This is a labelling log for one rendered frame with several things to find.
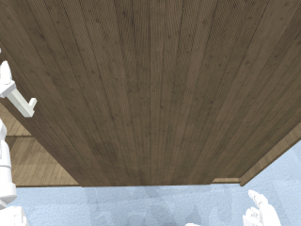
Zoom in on robot left upper arm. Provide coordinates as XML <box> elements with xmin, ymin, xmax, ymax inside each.
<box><xmin>0</xmin><ymin>206</ymin><xmax>29</xmax><ymax>226</ymax></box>

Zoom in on wardrobe door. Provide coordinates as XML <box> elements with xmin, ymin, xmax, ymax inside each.
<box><xmin>215</xmin><ymin>68</ymin><xmax>301</xmax><ymax>179</ymax></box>
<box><xmin>0</xmin><ymin>0</ymin><xmax>301</xmax><ymax>187</ymax></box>

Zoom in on robot left forearm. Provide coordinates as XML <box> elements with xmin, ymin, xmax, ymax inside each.
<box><xmin>0</xmin><ymin>119</ymin><xmax>17</xmax><ymax>210</ymax></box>

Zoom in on handle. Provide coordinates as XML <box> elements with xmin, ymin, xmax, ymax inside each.
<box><xmin>0</xmin><ymin>69</ymin><xmax>37</xmax><ymax>118</ymax></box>

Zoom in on robot right hand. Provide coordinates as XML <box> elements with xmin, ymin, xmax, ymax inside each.
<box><xmin>243</xmin><ymin>189</ymin><xmax>281</xmax><ymax>226</ymax></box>

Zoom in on robot left hand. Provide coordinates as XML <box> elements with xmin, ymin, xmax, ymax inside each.
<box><xmin>0</xmin><ymin>48</ymin><xmax>17</xmax><ymax>98</ymax></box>

